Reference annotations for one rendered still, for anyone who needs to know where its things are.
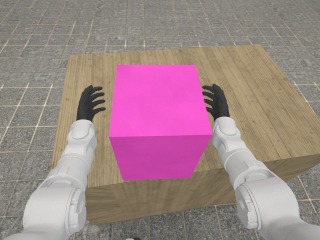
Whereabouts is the robot right forearm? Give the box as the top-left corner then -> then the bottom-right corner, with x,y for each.
211,116 -> 300,216

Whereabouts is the carton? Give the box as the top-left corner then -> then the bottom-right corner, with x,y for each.
109,65 -> 213,181

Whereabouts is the pedestal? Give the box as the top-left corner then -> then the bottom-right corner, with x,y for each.
49,44 -> 320,226

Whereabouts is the robot left forearm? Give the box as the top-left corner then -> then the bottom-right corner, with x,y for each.
23,119 -> 97,229

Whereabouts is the robot right upper arm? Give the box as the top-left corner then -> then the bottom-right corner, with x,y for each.
235,177 -> 320,240

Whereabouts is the right robot hand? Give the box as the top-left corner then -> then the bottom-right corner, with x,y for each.
202,83 -> 230,122

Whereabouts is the left robot hand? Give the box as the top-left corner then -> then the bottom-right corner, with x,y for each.
76,85 -> 106,122

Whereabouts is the robot left upper arm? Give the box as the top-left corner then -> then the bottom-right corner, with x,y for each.
3,186 -> 87,240

